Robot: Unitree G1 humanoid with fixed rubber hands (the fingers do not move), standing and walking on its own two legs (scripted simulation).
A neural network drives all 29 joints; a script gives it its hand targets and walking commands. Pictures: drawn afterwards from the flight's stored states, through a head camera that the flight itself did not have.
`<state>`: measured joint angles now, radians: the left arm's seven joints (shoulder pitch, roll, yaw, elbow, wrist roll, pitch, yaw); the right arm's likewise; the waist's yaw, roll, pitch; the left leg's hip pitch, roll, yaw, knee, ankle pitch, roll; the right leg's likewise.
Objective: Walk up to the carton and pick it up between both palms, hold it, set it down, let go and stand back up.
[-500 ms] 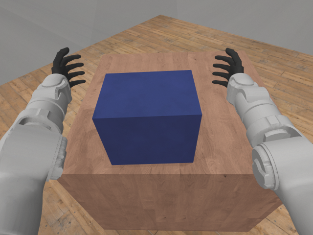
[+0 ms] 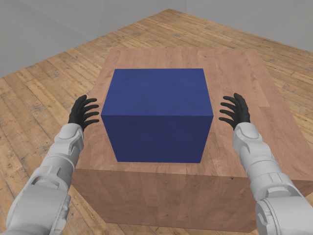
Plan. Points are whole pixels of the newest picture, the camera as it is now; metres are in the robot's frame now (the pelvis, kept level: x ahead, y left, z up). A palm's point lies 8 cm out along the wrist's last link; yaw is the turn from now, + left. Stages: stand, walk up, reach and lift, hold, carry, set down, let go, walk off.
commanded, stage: set down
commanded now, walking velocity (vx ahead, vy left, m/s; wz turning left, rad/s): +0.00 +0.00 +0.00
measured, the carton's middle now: (158, 117) +0.47 -0.02 +0.04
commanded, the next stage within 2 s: none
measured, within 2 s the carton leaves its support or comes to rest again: neither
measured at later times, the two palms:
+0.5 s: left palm (64, 153) +0.35 +0.23 +0.06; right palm (247, 153) +0.31 -0.23 +0.05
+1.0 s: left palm (58, 185) +0.28 +0.24 +0.03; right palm (245, 181) +0.25 -0.21 +0.02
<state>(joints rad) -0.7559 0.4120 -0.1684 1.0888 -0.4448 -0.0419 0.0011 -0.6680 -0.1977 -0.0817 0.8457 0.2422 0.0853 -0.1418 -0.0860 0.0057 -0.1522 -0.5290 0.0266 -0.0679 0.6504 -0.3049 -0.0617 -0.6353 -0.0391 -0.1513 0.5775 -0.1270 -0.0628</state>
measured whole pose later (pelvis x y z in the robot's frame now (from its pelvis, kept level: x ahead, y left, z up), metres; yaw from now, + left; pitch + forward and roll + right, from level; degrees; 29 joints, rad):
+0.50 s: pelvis +0.04 +0.02 +0.02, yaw -1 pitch +0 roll -1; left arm -0.19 0.36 -0.08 0.50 -0.32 0.01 -0.03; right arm -0.12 -0.22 -0.09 0.45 0.26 -0.02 -0.08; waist -0.04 0.03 -0.02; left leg -0.18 0.04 -0.04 0.48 -0.30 -0.04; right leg -0.29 -0.02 -0.13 0.39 -0.11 -0.03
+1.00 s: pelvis +0.03 +0.03 +0.02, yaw -2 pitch -7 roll -1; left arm 0.07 0.32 -0.10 0.41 -0.27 -0.08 0.00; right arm 0.10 -0.15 -0.11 0.35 0.15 -0.02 -0.03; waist -0.02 0.03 0.05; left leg -0.03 0.03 -0.02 0.48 -0.33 -0.02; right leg -0.16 -0.03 -0.11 0.43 -0.14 -0.02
